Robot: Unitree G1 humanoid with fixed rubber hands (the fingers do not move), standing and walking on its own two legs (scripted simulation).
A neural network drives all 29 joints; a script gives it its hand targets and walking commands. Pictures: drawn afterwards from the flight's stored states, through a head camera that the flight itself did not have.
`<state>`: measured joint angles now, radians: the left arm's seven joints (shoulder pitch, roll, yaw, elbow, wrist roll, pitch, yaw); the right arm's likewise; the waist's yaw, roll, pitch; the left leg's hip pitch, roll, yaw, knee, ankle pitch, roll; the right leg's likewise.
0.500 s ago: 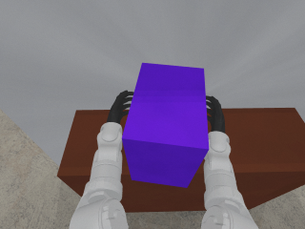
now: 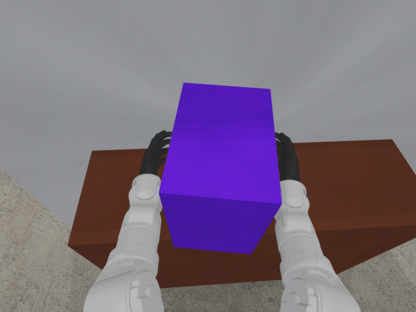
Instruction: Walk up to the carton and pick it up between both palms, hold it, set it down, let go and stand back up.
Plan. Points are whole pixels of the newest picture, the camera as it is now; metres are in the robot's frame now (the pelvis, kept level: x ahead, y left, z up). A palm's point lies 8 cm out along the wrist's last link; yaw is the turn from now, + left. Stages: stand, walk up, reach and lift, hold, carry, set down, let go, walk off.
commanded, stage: set down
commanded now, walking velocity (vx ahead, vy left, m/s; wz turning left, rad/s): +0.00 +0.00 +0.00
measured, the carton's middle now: (219, 173) +0.40 -0.03 +0.01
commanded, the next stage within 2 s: none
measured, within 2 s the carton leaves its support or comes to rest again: neither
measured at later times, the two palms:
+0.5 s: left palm (135, 154) +0.41 +0.14 +0.07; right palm (301, 166) +0.38 -0.18 +0.06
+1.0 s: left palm (110, 122) +0.41 +0.16 +0.16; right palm (334, 133) +0.38 -0.21 +0.16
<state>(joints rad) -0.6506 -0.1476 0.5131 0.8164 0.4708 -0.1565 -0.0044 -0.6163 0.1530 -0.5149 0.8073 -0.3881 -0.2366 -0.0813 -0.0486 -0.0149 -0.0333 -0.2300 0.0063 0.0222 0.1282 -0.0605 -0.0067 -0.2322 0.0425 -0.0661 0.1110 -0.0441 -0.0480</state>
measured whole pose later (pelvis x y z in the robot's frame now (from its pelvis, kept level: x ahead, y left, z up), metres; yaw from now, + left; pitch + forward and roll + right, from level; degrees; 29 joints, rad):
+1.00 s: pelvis -0.03 +0.01 -0.01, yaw -2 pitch +7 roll +0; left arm -0.99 0.24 -0.01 1.15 -0.25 0.06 0.10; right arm -0.99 -0.27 0.01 1.21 0.29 0.05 -0.11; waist -0.03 0.00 -0.18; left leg -0.35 0.02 0.05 0.37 -0.15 0.00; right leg -0.35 0.04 -0.04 0.33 -0.11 -0.04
